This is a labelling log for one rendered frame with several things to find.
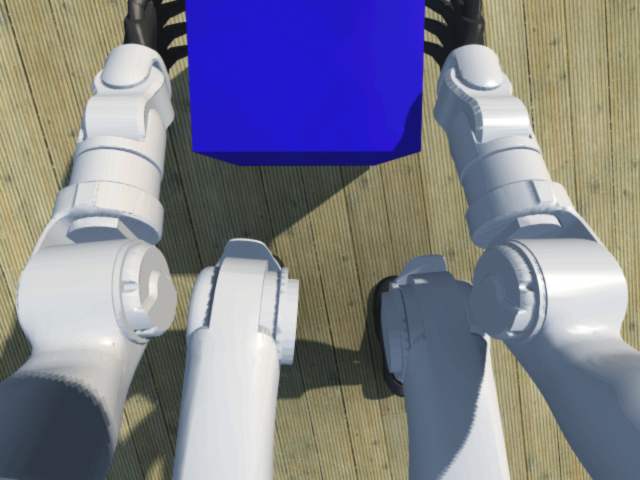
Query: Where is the robot left upper arm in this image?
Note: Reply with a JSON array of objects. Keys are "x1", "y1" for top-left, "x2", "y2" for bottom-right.
[{"x1": 0, "y1": 238, "x2": 177, "y2": 480}]

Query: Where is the right robot forearm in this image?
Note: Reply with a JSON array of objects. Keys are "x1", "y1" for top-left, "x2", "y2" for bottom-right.
[{"x1": 433, "y1": 44, "x2": 628, "y2": 304}]

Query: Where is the robot foot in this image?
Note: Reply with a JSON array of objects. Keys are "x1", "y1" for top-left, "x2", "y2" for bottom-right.
[
  {"x1": 373, "y1": 276, "x2": 404, "y2": 397},
  {"x1": 272, "y1": 254, "x2": 284, "y2": 269}
]

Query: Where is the robot right upper arm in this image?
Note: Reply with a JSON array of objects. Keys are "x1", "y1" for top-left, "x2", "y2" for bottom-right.
[{"x1": 469, "y1": 238, "x2": 640, "y2": 480}]

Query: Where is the robot right hand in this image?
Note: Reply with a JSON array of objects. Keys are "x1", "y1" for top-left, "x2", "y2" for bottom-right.
[{"x1": 424, "y1": 0, "x2": 485, "y2": 72}]

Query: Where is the carton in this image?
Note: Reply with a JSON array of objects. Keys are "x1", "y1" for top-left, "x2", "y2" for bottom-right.
[{"x1": 185, "y1": 0, "x2": 425, "y2": 166}]

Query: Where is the left robot forearm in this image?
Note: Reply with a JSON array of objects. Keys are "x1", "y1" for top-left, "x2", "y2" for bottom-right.
[{"x1": 16, "y1": 44, "x2": 174, "y2": 337}]

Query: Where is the robot left foot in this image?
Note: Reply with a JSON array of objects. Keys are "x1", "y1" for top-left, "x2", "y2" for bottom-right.
[{"x1": 272, "y1": 254, "x2": 284, "y2": 269}]

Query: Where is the robot right foot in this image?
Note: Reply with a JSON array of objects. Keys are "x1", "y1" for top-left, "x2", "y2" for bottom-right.
[{"x1": 373, "y1": 276, "x2": 404, "y2": 397}]

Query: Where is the robot left hand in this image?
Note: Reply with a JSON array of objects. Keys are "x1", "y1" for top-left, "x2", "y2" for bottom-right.
[{"x1": 123, "y1": 0, "x2": 188, "y2": 75}]

